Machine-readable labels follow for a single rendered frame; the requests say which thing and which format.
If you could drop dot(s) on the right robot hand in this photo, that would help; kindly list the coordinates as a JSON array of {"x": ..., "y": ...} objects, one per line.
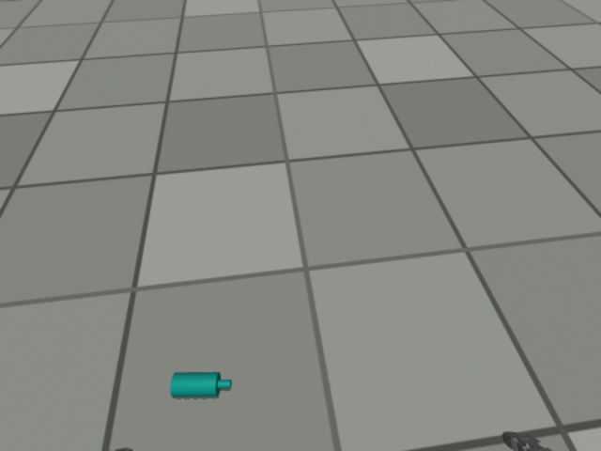
[{"x": 520, "y": 442}]

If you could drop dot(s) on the bottle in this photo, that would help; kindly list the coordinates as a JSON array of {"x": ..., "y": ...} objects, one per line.
[{"x": 197, "y": 384}]

